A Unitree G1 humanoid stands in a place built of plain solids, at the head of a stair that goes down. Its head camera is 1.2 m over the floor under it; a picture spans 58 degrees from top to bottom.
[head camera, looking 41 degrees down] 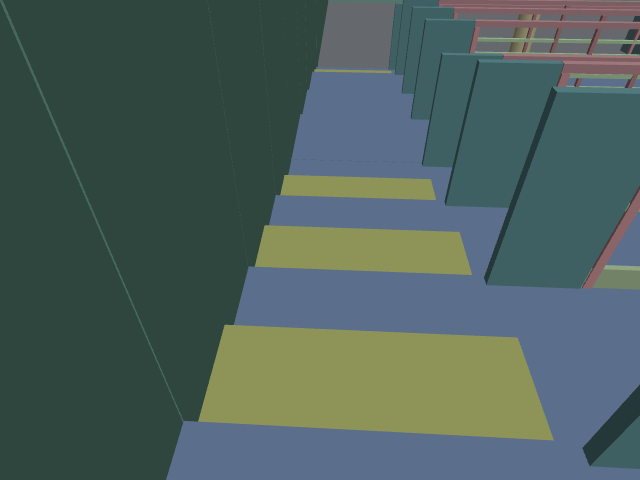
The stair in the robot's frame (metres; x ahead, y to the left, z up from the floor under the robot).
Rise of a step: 0.12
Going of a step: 0.44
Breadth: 1.10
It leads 3 degrees to the right of straight ahead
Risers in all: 6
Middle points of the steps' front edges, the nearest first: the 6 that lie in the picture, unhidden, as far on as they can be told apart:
0.56 -0.16 0.00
1.01 -0.19 -0.12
1.45 -0.21 -0.25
1.89 -0.23 -0.35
2.33 -0.26 -0.46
2.77 -0.28 -0.58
